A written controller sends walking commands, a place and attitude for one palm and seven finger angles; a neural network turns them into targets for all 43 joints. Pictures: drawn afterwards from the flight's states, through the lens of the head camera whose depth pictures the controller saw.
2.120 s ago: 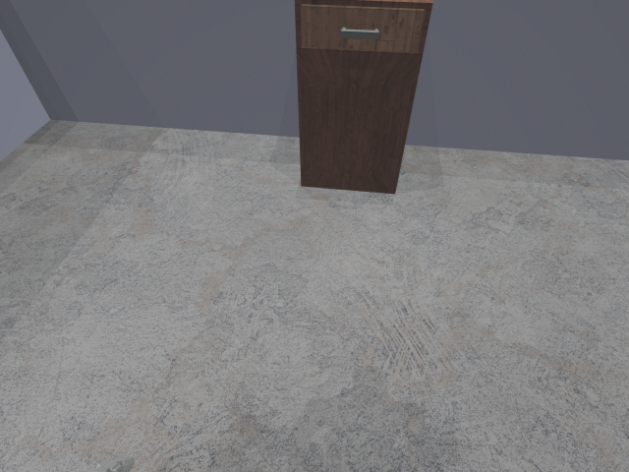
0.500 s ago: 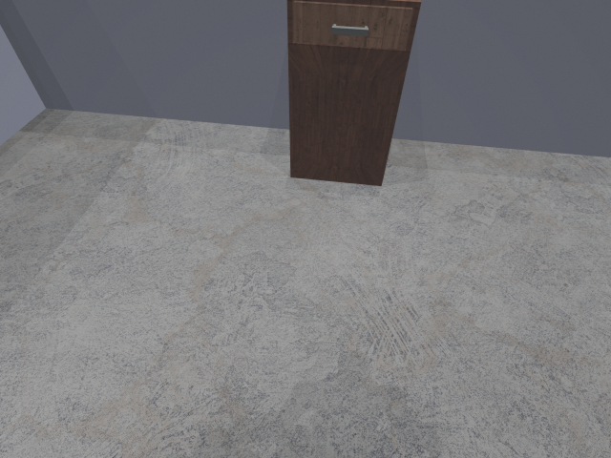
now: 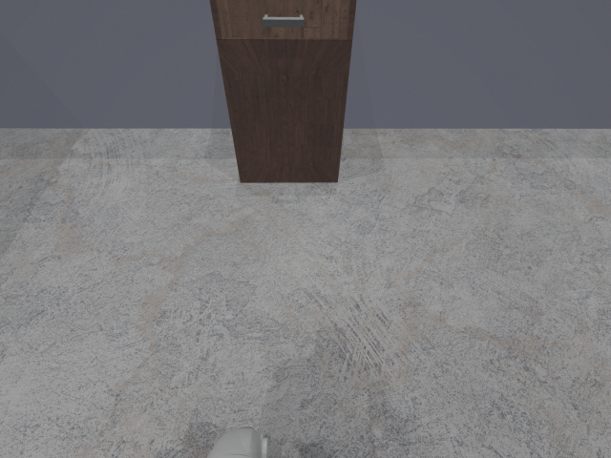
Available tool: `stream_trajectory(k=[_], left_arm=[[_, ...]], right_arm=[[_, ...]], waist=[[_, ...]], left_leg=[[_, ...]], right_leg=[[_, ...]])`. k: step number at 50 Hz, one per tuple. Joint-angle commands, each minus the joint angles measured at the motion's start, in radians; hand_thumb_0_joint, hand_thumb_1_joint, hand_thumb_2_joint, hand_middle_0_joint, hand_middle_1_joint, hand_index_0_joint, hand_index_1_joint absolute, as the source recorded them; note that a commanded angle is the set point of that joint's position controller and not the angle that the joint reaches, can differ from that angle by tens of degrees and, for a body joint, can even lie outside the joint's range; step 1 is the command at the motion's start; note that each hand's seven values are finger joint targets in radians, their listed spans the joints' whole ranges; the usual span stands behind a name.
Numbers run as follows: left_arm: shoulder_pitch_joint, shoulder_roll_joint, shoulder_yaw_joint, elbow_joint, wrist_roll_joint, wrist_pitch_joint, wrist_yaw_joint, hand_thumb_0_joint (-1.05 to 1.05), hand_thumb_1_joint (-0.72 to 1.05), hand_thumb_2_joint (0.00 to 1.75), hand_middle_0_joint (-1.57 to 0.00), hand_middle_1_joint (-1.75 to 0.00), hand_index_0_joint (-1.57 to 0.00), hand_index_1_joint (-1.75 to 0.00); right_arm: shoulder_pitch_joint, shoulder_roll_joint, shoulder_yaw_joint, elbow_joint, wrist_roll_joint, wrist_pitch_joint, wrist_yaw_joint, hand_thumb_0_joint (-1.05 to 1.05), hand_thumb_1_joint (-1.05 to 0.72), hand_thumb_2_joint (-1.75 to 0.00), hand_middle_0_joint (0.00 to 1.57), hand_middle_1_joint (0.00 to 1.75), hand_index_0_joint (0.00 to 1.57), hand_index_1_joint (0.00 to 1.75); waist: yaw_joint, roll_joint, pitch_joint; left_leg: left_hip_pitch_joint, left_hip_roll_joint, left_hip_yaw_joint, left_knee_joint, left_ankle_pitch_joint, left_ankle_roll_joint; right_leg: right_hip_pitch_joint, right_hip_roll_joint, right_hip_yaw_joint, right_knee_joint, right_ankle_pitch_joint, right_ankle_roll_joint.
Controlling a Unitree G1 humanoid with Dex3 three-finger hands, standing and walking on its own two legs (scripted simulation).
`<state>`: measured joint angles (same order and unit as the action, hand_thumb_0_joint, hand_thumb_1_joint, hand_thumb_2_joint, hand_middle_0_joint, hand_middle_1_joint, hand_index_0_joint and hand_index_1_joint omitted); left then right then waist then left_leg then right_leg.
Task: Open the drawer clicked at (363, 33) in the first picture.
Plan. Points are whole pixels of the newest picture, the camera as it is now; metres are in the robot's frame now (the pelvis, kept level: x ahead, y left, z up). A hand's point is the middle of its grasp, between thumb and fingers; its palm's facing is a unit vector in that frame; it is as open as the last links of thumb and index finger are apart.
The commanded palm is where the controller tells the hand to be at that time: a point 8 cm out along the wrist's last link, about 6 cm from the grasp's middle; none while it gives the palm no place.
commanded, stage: walk to a spot facing it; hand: left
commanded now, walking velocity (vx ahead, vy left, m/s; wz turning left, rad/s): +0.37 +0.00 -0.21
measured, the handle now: (283, 19) +1.38 +0.20 -0.01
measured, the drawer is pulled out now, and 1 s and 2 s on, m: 0.00 0.00 0.00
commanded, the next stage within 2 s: turn to face it in 1.10 s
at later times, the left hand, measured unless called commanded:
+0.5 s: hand (190, 339) +0.32 +0.24 -0.16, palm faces -0.12 -0.98 -0.17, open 7.4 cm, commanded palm none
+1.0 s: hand (260, 242) +0.56 +0.15 -0.17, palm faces -0.26 -0.94 -0.23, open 7.1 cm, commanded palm none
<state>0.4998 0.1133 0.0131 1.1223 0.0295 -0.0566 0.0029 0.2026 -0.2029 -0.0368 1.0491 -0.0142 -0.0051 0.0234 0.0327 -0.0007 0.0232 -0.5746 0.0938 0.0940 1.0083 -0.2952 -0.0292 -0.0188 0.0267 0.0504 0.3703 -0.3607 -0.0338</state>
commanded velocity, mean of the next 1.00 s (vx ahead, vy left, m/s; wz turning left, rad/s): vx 0.36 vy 0.00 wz -0.25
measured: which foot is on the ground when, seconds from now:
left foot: up 0.00-0.14, down 0.16-0.78, up 0.80-1.00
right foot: down 0.00-0.16, up 0.18-0.74, down 0.76-1.00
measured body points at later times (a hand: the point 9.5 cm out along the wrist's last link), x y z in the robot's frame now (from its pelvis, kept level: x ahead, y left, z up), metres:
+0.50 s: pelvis +0.22 +0.07 +0.00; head +0.23 +0.08 +0.45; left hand +0.33 +0.29 -0.15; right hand +0.15 -0.17 -0.14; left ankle +0.19 +0.13 -0.74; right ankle +0.25 -0.09 -0.65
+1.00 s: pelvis +0.45 -0.02 +0.00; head +0.46 -0.02 +0.45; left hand +0.57 +0.20 -0.15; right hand +0.39 -0.24 -0.16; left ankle +0.51 +0.11 -0.67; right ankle +0.41 -0.10 -0.74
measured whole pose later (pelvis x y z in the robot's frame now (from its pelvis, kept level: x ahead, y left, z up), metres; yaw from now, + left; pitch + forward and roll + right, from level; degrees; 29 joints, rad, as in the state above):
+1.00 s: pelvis +0.45 -0.02 +0.00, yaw -17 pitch +0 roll -1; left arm 0.24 0.19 0.07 1.05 0.02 -0.07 0.01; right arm 0.28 -0.15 -0.05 1.05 -0.02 -0.02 -0.01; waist -0.04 0.02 0.02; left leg -0.53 0.17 0.09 1.05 -0.30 -0.03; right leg -0.19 0.01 -0.13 0.45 -0.27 -0.05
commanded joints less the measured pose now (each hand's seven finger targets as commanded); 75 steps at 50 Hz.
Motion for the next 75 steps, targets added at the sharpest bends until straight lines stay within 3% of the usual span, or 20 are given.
stream_trajectory(k=[1, 6, 7, 8, 9, 12, 17, 32, 36, 37, 38, 39, 42, 46, 53, 57, 59, 62, 66, 75], left_arm=[[0.026, 0.187, 0.039, -0.03, -0.002, -0.018, 0.026, 0.0, 0.9, 0.9, -0.2, -0.3, -0.2, -0.3], [-0.013, 0.207, 0.058, -0.024, -0.008, -0.019, 0.027, 0.0, 0.9, 0.9, -0.2, -0.3, -0.2, -0.3], [0.016, 0.171, 0.058, -0.028, -0.014, -0.019, 0.023, 0.0, 0.9, 0.9, -0.2, -0.3, -0.2, -0.3], [0.1, 0.111, 0.055, -0.033, -0.026, -0.012, 0.011, 0.0, 0.9, 0.9, -0.2, -0.3, -0.2, -0.3], [0.059, 0.104, 0.044, -0.067, -0.02, -0.014, 0.01, 0.0, 0.9, 0.9, -0.2, -0.3, -0.2, -0.3], [-0.109, 0.099, 0.051, -0.083, -0.003, 0.002, -0.004, 0.0, 0.9, 0.9, -0.2, -0.3, -0.2, -0.3], [-0.069, 0.056, 0.06, -0.091, 0.011, 0.057, -0.018, 0.0, 0.9, 0.9, -0.2, -0.3, -0.2, -0.3], [-0.507, 0.068, 0.044, -0.236, 0.002, 0.043, -0.04, 0.0, 0.9, 0.9, -0.2, -0.3, -0.2, -0.3], [-0.268, 0.116, 0.057, -0.165, 0.006, 0.021, -0.03, 0.0, 0.9, 0.9, -0.2, -0.3, -0.2, -0.3], [-0.13, 0.16, 0.073, -0.118, 0.011, 0.008, -0.025, 0.0, 0.9, 0.9, -0.2, -0.3, -0.2, -0.3], [0.005, 0.27, 0.103, -0.085, 0.009, -0.003, -0.012, 0.0, 0.9, 0.9, -0.2, -0.3, -0.2, -0.3], [0.055, 0.33, 0.112, -0.068, -0.013, -0.002, 0.001, 0.0, 0.9, 0.9, -0.2, -0.3, -0.2, -0.3], [-0.132, 0.233, 0.083, -0.095, -0.02, -0.001, 0.013, 0.0, 0.9, 0.9, -0.2, -0.3, -0.2, -0.3], [-0.226, 0.138, 0.063, -0.11, 0.0, -0.02, 0.015, 0.0, 0.9, 0.9, -0.2, -0.3, -0.2, -0.3], [-0.179, 0.198, 0.064, -0.088, -0.004, -0.016, 0.001, 0.0, 0.9, 0.9, -0.2, -0.3, -0.2, -0.3], [-0.175, 0.2, 0.066, -0.087, -0.012, -0.003, 0.0, 0.0, 0.9, 0.9, -0.2, -0.3, -0.2, -0.3], [-0.166, 0.126, 0.048, -0.134, -0.021, 0.0, -0.008, 0.0, 0.9, 0.9, -0.2, -0.3, -0.2, -0.3], [-0.234, 0.132, 0.055, -0.117, -0.01, 0.003, -0.004, 0.0, 0.9, 0.9, -0.2, -0.3, -0.2, -0.3], [-0.159, 0.076, 0.039, -0.083, -0.013, 0.03, -0.003, 0.0, 0.9, 0.9, -0.2, -0.3, -0.2, -0.3], [-0.273, 0.106, 0.055, -0.166, -0.02, 0.051, 0.017, 0.0, 0.9, 0.9, -0.2, -0.3, -0.2, -0.3]], right_arm=[[-0.138, -0.02, -0.012, -0.126, 0.004, -0.042, 0.01, 0.0, -0.9, -0.9, 0.2, 0.3, 0.2, 0.3], [0.116, -0.069, -0.031, -0.052, -0.003, -0.066, -0.014, 0.0, -0.9, -0.9, 0.2, 0.3, 0.2, 0.3], [0.257, -0.137, -0.049, -0.01, -0.01, -0.069, -0.028, 0.0, -0.9, -0.9, 0.2, 0.3, 0.2, 0.3], [0.351, -0.244, -0.074, 0.009, -0.024, -0.072, -0.035, 0.0, -0.9, -0.9, 0.2, 0.3, 0.2, 0.3], [0.352, -0.266, -0.073, 0.0, -0.01, -0.06, -0.036, 0.0, -0.9, -0.9, 0.2, 0.3, 0.2, 0.3], [0.13, -0.085, -0.032, -0.039, -0.01, -0.073, -0.04, 0.0, -0.9, -0.9, 0.2, 0.3, 0.2, 0.3], [0.115, -0.016, -0.025, -0.022, -0.007, -0.099, -0.044, 0.0, -0.9, -0.9, 0.2, 0.3, 0.2, 0.3], [0.372, -0.062, -0.018, 0.079, -0.018, -0.089, -0.053, 0.0, -0.9, -0.9, 0.2, 0.3, 0.2, 0.3], [0.325, -0.103, -0.024, 0.074, -0.009, -0.081, -0.052, 0.0, -0.9, -0.9, 0.2, 0.3, 0.2, 0.3], [0.304, -0.101, -0.023, 0.062, -0.001, -0.081, -0.045, 0.0, -0.9, -0.9, 0.2, 0.3, 0.2, 0.3], [0.319, -0.053, -0.017, 0.033, 0.013, -0.086, -0.035, 0.0, -0.9, -0.9, 0.2, 0.3, 0.2, 0.3], [0.293, -0.023, -0.011, 0.0, 0.02, -0.088, -0.041, 0.0, -0.9, -0.9, 0.2, 0.3, 0.2, 0.3], [0.137, -0.005, -0.022, -0.021, 0.006, -0.068, -0.036, 0.0, -0.9, -0.9, 0.2, 0.3, 0.2, 0.3], [0.246, 0.051, -0.022, 0.01, -0.014, -0.025, -0.028, 0.0, -0.9, -0.9, 0.2, 0.3, 0.2, 0.3], [0.042, 0.016, -0.02, -0.071, -0.01, -0.046, 0.001, 0.0, -0.9, -0.9, 0.2, 0.3, 0.2, 0.3], [0.19, -0.075, -0.038, -0.025, -0.017, -0.068, -0.013, 0.0, -0.9, -0.9, 0.2, 0.3, 0.2, 0.3], [0.38, -0.264, -0.075, 0.001, -0.026, -0.068, -0.029, 0.0, -0.9, -0.9, 0.2, 0.3, 0.2, 0.3], [0.211, -0.121, -0.028, -0.019, -0.019, -0.067, -0.045, 0.0, -0.9, -0.9, 0.2, 0.3, 0.2, 0.3], [0.122, -0.073, -0.007, -0.019, -0.004, -0.077, -0.051, 0.0, -0.9, -0.9, 0.2, 0.3, 0.2, 0.3], [0.097, -0.126, -0.046, -0.031, -0.008, -0.012, -0.045, 0.0, -0.9, -0.9, 0.2, 0.3, 0.2, 0.3]], waist=[[-0.009, -0.148, 0.134], [-0.124, -0.12, -0.019], [-0.168, 0.002, -0.13], [-0.16, 0.296, -0.257], [-0.143, 0.295, -0.233], [-0.071, 0.056, 0.065], [0.008, 0.091, 0.069], [-0.11, 0.096, 0.123], [0.009, 0.105, -0.036], [0.075, 0.077, -0.121], [0.117, -0.117, -0.269], [0.097, -0.188, -0.323], [0.033, -0.01, -0.038], [-0.081, -0.08, 0.05], [-0.026, -0.161, 0.074], [-0.107, 0.016, 0.0], [-0.155, 0.407, -0.124], [-0.097, 0.158, 0.027], [-0.021, 0.17, -0.016], [-0.03, 0.171, -0.047]], left_leg=[[0.002, -0.001, 0.025, -0.193, 0.113, 0.003], [0.451, -0.068, 0.037, -0.441, 0.172, 0.046], [0.679, 0.021, -0.059, -0.455, 0.169, 0.062], [0.857, 0.308, -0.449, -0.572, 0.103, 0.145], [0.777, 0.395, -0.63, -0.727, -0.022, 0.198], [0.386, 0.312, -0.394, -0.812, -0.076, 0.169], [0.246, 0.213, -0.099, -0.856, 0.017, 0.135], [0.648, 0.233, 0.09, -0.771, 0.551, 0.147], [0.656, 0.214, 0.169, -0.433, 0.973, 0.105], [0.488, 0.186, 0.192, -0.22, 0.86, 0.07], [0.191, 0.081, 0.215, 0.087, 0.376, 0.024], [-0.026, -0.048, 0.107, 0.386, -0.277, -0.006], [-0.066, 0.079, -0.063, 0.365, -0.099, 0.016], [0.087, 0.097, -0.028, 0.125, -0.021, -0.007], [0.151, 0.043, 0.037, -0.299, 0.091, -0.011], [0.491, 0.013, 0.051, -0.512, 0.137, -0.001], [0.701, 0.415, -0.441, -0.719, 0.177, 0.151], [0.478, 0.338, -0.282, -0.728, 0.399, 0.181], [0.38, 0.188, -0.062, -0.711, 0.673, 0.142], [0.382, 0.175, -0.191, -0.614, 0.562, 0.167]], right_leg=[[-0.107, -0.203, 0.127, -0.162, 0.435, -0.12], [-0.134, -0.156, 0.063, 0.17, 0.686, -0.072], [-0.239, -0.116, 0.047, 0.385, 0.524, -0.052], [-0.437, 0.022, -0.062, 0.729, -0.049, -0.012], [-0.515, 0.018, 0.004, 0.926, -0.2, -0.023], [-0.578, -0.119, 0.002, 0.996, 0.027, -0.013], [-0.532, -0.146, -0.023, 0.884, 0.153, 0.02], [-0.634, -0.109, -0.186, 0.322, 0.168, 0.003], [-0.28, -0.004, -0.259, 0.189, 0.129, -0.057], [-0.008, -0.036, -0.214, 0.15, 0.225, -0.086], [0.309, -0.293, 0.119, 0.128, 0.338, -0.185], [0.424, -0.489, 0.464, 0.045, 0.603, -0.307], [0.006, -0.392, 0.23, -0.054, 0.451, -0.22], [-0.298, -0.288, 0.0, -0.146, 0.291, -0.135], [-0.243, -0.248, -0.003, -0.125, 0.185, -0.117], [-0.29, -0.176, -0.046, 0.176, 0.291, -0.064], [-0.553, -0.009, -0.151, 0.74, -0.248, 0.013], [-0.59, -0.119, -0.063, 0.885, -0.097, 0.019], [-0.405, -0.13, -0.114, 0.642, -0.006, 0.07], [-0.29, -0.078, -0.147, 0.271, 0.06, 0.095]])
